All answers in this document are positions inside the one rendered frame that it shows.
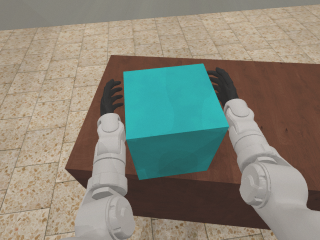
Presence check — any robot left forearm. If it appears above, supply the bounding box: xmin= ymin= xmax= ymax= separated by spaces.
xmin=74 ymin=113 xmax=128 ymax=235

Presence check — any pedestal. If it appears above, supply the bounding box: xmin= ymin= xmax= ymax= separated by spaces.
xmin=65 ymin=55 xmax=320 ymax=230

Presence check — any robot right forearm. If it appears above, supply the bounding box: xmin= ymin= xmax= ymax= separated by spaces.
xmin=223 ymin=98 xmax=308 ymax=201

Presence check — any robot right hand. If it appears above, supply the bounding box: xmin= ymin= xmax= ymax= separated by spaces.
xmin=206 ymin=67 xmax=239 ymax=107

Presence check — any left robot upper arm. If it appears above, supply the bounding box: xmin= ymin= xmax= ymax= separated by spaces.
xmin=58 ymin=194 xmax=136 ymax=240

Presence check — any robot left hand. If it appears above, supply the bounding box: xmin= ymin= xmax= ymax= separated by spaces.
xmin=100 ymin=79 xmax=124 ymax=117

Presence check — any carton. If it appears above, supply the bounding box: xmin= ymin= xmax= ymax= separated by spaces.
xmin=123 ymin=63 xmax=229 ymax=180

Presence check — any right robot upper arm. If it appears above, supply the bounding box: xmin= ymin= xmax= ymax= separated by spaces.
xmin=239 ymin=162 xmax=320 ymax=240

